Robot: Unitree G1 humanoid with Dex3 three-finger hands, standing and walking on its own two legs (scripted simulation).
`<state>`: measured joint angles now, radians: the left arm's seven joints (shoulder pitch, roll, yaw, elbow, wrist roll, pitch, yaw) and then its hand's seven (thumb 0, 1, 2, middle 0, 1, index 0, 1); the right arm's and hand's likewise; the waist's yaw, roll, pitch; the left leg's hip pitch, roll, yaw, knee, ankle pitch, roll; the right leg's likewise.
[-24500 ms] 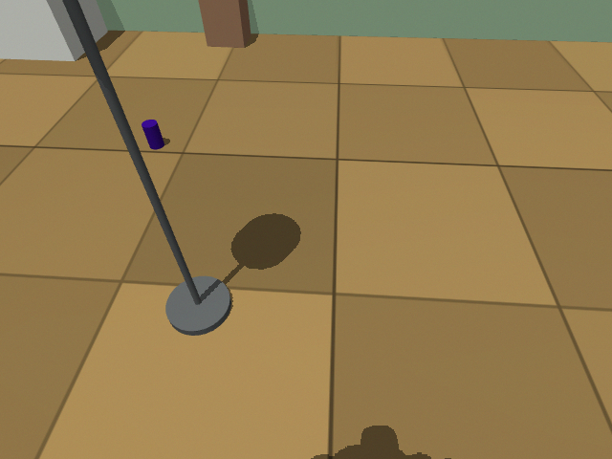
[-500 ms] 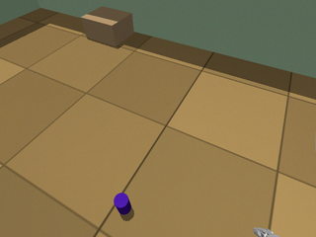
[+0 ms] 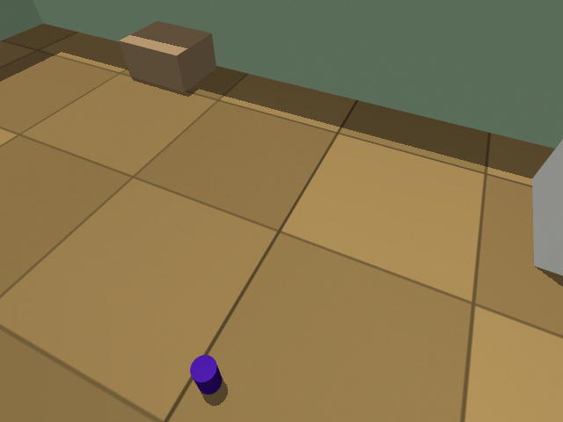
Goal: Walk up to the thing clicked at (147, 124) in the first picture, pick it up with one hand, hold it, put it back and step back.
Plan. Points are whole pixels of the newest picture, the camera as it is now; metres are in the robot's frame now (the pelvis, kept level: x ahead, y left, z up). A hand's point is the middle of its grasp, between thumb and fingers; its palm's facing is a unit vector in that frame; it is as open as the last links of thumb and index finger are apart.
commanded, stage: walk up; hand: left
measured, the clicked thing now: (206, 375) +0.40 +0.23 -0.71
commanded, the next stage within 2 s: stand in 0.44 s
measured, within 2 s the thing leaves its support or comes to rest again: neither
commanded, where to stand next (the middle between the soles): +0.03 +0.00 m, yaw +0 degrees
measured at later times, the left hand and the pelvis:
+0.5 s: hand out of the picture +0.08 +0.26 -0.16, palm faces -0.02 -0.94 -0.34, open 7.3 cm; pelvis +0.01 +0.00 +0.00, yaw +0 degrees
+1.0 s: hand out of the picture +0.09 +0.25 -0.16, palm faces -0.02 -0.94 -0.34, open 7.3 cm; pelvis +0.02 +0.00 +0.00, yaw +1 degrees
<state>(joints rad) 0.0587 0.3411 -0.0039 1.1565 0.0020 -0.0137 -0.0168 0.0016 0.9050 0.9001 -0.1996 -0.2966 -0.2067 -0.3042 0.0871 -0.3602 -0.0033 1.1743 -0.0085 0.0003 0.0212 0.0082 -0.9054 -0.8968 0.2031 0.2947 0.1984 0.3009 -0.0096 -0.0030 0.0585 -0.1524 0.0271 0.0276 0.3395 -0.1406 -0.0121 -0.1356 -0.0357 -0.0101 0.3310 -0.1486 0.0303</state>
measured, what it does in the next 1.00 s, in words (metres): stands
